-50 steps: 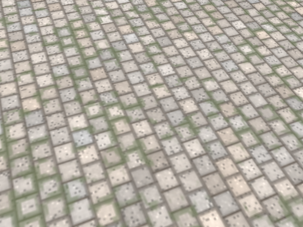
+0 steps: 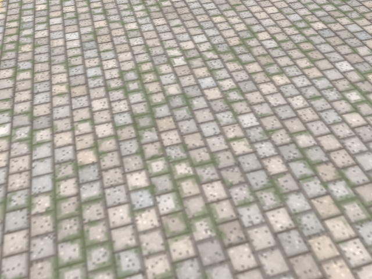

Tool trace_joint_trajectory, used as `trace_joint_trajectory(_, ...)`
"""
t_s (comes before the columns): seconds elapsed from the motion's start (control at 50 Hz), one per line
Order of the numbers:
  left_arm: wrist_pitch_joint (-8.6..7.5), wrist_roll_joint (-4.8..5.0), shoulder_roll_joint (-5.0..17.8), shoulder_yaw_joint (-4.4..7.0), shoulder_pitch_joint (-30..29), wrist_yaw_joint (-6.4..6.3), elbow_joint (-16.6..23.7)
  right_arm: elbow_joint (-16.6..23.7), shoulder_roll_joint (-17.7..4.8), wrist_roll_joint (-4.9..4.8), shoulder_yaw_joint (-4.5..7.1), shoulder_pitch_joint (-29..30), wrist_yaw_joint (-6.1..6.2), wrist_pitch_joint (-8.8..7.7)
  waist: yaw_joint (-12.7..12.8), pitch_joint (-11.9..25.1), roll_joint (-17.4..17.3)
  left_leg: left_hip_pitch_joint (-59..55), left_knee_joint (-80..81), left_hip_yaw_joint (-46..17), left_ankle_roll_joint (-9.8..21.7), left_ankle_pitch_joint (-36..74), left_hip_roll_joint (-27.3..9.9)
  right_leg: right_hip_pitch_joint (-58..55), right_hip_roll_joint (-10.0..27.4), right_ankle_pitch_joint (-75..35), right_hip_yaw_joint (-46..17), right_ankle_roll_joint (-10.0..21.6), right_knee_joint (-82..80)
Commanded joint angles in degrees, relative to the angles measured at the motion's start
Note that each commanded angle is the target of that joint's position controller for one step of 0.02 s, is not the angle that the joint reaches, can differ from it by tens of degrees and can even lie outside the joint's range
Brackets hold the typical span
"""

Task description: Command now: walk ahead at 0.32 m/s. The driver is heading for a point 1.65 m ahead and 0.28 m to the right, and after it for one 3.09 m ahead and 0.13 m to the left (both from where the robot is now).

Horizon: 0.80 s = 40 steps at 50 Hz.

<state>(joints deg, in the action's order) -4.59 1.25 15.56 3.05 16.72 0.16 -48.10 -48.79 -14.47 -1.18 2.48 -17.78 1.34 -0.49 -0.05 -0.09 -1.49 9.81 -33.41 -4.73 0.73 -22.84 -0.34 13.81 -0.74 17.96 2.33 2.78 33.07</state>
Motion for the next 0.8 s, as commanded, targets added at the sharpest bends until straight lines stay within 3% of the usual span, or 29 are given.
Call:
trace_joint_trajectory(0.02, -1.92, -0.88, 14.2, 3.55, 16.2, 1.15, -1.4, 9.5, -4.3, -0.24, 0.8, 12.0, 0.37, -2.86, 7.4, -1.6, 19.2, 31.7, -21.3, 1.4, 0.2, -10.1, 4.7, -21.7, 22.2, 13.0, -43.3, 12.8, -24.1)
trace_joint_trajectory(0.04, -2.22, -1.08, 10.6, 2.27, 11.7, 1.05, -0.3, 8.7, -7.1, -1.08, 1.66, 10.1, 0.18, -3.69, 4.6, -4.6, 12.5, 35.9, -29.4, -2.3, 1.0, -9.4, 0.8, -19.6, 23.9, 15.5, -43.7, 14.2, -24.4)
trace_joint_trajectory(0.06, -2.26, -0.99, 8.0, 1.56, 8.7, 0.73, 0.7, 7.5, -7.0, -1.36, 1.65, 8.7, -0.47, -4.31, 3.3, -6.8, 9.1, 37.6, -31.4, -2.3, 2.1, -3.3, -1.7, -18.8, 21.2, 14.4, -36.8, 12.5, -23.9)
trace_joint_trajectory(0.08, -2.14, -1.09, 7.9, 1.48, 7.2, 0.64, 1.2, 6.7, -6.4, -1.03, 1.65, 8.3, -0.8, -4.77, 2.8, -6.4, 7.2, 38.2, -30.8, -0.9, 2.9, 1.7, -3.2, -19.3, 18.6, 10.7, -31.1, 10.4, -24.2)
trace_joint_trajectory(0.1, -1.88, -1.05, 7.2, 1.08, 6.7, 0.66, 1.2, 6.7, -6.5, -0.48, 1.89, 9.6, -1.08, -4.99, 2.8, -6.7, 6.2, 38.7, -28.9, -0.2, 3.0, 5.6, -4.7, -19.6, 17.2, 3.9, -26.7, 8.9, -24.5)
trace_joint_trajectory(0.14, -1.21, -1.31, 4.6, 0.13, 9.0, 0.6, 0.3, 6.7, -5.1, 0.03, 1.74, 10.8, -2.14, -4.91, 3.3, -4.7, 7.6, 35.5, -25.3, 2.3, 2.2, 10.8, -5.1, -19.4, 13.7, -10.5, -18.3, 7.2, -24.7)
trace_joint_trajectory(0.18, -0.62, -0.93, 5.0, 0.11, 11.1, 0.17, -0.5, 7.4, -3.4, 0.39, 1.23, 12.9, -2.7, -4.65, 3.8, -4.0, 6.9, 35.1, -20.5, 4.4, 0.5, 13.5, -4.4, -19.4, 12.5, -20.2, -13.6, 7.6, -24.6)
trace_joint_trajectory(0.24, 0.12, -1.09, 6.9, 0.32, 11.1, -0.76, -0.6, 9.7, -1.5, 0.21, 0.14, 19.3, -3.2, -4.86, 4.8, -5.5, 6.2, 30.7, -8.3, 6.1, -1.2, 20.4, -3.1, -14.6, 11.0, -21.0, -9.1, 7.3, -26.2)
trace_joint_trajectory(0.3, 0.18, -0.75, 8.1, 0.57, 12.7, -1.13, -1.5, 11.4, -2.2, -0.26, -0.14, 23.9, -3.87, -5.11, 5.6, -7.6, 7.1, 25.3, -0.7, 7.0, -1.4, 25.6, -1.6, -11.5, 12.1, -18.4, -8.0, 7.7, -28.0)
trace_joint_trajectory(0.34, 0.26, -0.22, 8.3, 0.83, 12.7, -1.17, -2.1, 12.2, -3.4, -0.48, -0.02, 25.1, -4.27, -5.31, 4.6, -8.5, 7.3, 24.8, 2.0, 5.7, 0.0, 25.7, -1.7, -13.7, 14.0, -20.4, -7.9, 7.4, -27.4)
trace_joint_trajectory(0.38, 0.59, -0.03, 8.9, 1.24, 11.9, -1.22, -2.3, 12.4, -5.1, -0.36, 0.47, 24.4, -4.56, -5.58, 2.7, -7.2, 7.3, 22.9, 3.8, 5.4, 2.0, 23.4, -1.1, -17.6, 15.5, -28.2, -7.3, 6.3, -24.3)
trace_joint_trajectory(0.4, 0.84, -0.21, 9.6, 1.52, 11.2, -1.23, -2.2, 12.0, -6.3, -0.25, 1.0, 22.3, -4.46, -5.58, 1.1, -4.9, 8.0, 19.2, 3.8, 6.2, 3.1, 21.6, 0.1, -19.1, 15.6, -37.8, -6.7, 5.7, -20.7)
trace_joint_trajectory(0.42, 1.28, -0.45, 10.2, 1.76, 10.5, -1.26, -2.0, 10.6, -8.0, -0.16, 1.88, 17.2, -4.13, -5.44, -1.8, -0.9, 8.9, 12.3, 3.7, 7.5, 4.5, 20.1, 1.8, -19.7, 14.9, -48.6, -5.6, 4.9, -14.2)
trace_joint_trajectory(0.44, 1.85, -0.8, 9.7, 1.52, 9.9, -1.36, -1.7, 7.7, -10.2, -0.27, 3.2, 7.7, -3.57, -5.15, -6.4, 5.0, 8.4, 0.0, 4.4, 8.5, 6.2, 20.4, 3.1, -16.7, 12.5, -53.7, -3.7, 3.4, -3.0)
trace_joint_trajectory(0.46, 1.97, -1.66, 8.2, 0.71, 10.3, -1.56, -0.4, 5.4, -13.2, 0.26, 4.13, -2.8, -2.8, -4.75, -10.2, 12.9, 4.3, -18.6, 2.0, -1.5, 9.4, 17.6, -5.7, -3.8, 10.3, -39.5, -3.2, 1.8, 13.4)
trace_joint_trajectory(0.48, 0.95, -1.32, -1.4, -1.88, 18.7, -0.73, 0.3, 3.8, -17.6, 0.85, 4.98, -7.2, -3.08, -4.65, -5.0, 22.5, -13.0, -36.9, 8.6, -31.9, 19.5, 0.1, -21.0, 18.0, -1.6, 4.8, -3.9, -2.0, 35.7)
trace_joint_trajectory(0.5, -0.51, 0.36, 4.1, -0.74, 14.5, -0.57, -0.2, 3.6, -11.6, 0.3, 3.41, -5.7, -3.19, -4.82, -7.1, 20.4, -10.3, -33.4, 17.6, -40.7, 18.2, -7.6, -20.7, 24.3, -1.2, 13.6, -11.3, -1.1, 42.9)
trace_joint_trajectory(0.52, -1.39, 2.04, 8.1, 0.53, 7.6, -0.37, 2.3, 4.0, -9.3, 0.25, 2.63, -0.4, -2.96, -4.93, -6.0, 9.6, -8.1, -24.9, 18.8, -31.4, 15.4, -4.7, -19.0, 28.6, 1.9, 9.4, -9.9, -0.3, 44.0)
trace_joint_trajectory(0.54, -1.93, 1.79, 8.0, 0.41, 3.9, -0.63, 3.3, 4.6, -8.3, 0.55, 2.26, 3.8, -2.9, -5.07, -4.1, 5.1, -2.3, -16.1, 19.9, -24.1, 14.0, 3.0, -17.0, 26.5, 4.9, 4.0, -8.5, 0.1, 41.5)
trace_joint_trajectory(0.56, -1.96, 0.67, 7.5, 0.69, 2.4, -0.83, 3.3, 4.8, -7.0, 1.14, 1.95, 6.4, -3.07, -5.33, -2.2, 2.1, -0.2, -9.0, 21.2, -18.4, 13.4, 10.2, -14.7, 24.2, 6.8, 0.7, -7.8, -0.2, 38.1)
trace_joint_trajectory(0.58, -1.31, 0.36, 6.8, 0.88, 4.1, -0.79, 2.7, 4.7, -5.7, 1.96, 1.61, 7.8, -3.05, -5.75, 0.1, 2.2, -1.8, -4.9, 22.6, -13.9, 12.7, 13.6, -13.1, 20.3, 8.7, -1.6, -8.5, -0.3, 36.3)
trace_joint_trajectory(0.64, 1.03, 0.4, 4.1, 0.5, 5.5, -0.78, 2.0, 2.8, -5.7, 1.57, 1.77, 7.9, -3.12, -6.92, 1.8, -0.1, -2.4, 2.0, 27.0, -6.3, 13.2, 16.8, -12.2, 18.1, 9.9, -3.3, -8.3, -1.6, 32.7)
trace_joint_trajectory(0.7, 1.54, -0.07, 4.5, 0.6, -0.1, -1.01, 4.3, 1.0, -7.8, 1.87, 2.24, 6.1, -2.43, -7.33, 0.7, -3.2, -1.1, 2.0, 29.0, -1.3, 13.0, 19.5, -12.1, 24.0, 9.6, -11.1, -9.9, -2.9, 25.8)
trace_joint_trajectory(0.8, 0.47, -0.29, 2.9, -0.21, -9.3, 0.56, 7.3, -0.2, -9.7, 1.52, 2.11, 3.8, -1.5, -6.8, -2.9, -4.3, 0.2, -1.5, 29.3, 7.7, 10.0, 24.1, -10.5, 22.5, 7.4, -25.4, -5.1, -2.6, 8.5)
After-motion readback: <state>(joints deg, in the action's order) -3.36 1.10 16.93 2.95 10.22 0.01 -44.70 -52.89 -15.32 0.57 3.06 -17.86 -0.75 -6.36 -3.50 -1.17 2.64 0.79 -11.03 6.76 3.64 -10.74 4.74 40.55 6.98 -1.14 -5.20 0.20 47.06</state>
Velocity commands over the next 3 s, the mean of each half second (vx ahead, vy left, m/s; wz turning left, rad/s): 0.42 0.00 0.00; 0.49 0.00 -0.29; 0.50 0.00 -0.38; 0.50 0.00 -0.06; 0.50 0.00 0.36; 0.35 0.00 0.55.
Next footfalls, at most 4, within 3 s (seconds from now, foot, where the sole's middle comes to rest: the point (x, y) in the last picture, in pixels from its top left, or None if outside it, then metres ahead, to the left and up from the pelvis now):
0.46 left None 0.39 0.13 -0.77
1.00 right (235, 242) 0.67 -0.13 -0.77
1.50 left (204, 171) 1.01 -0.03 -0.77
2.04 right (273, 140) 1.19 -0.36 -0.77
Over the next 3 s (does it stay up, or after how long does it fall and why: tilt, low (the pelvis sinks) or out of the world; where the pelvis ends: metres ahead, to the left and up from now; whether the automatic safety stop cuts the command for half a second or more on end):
stays up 1.56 -0.29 0.01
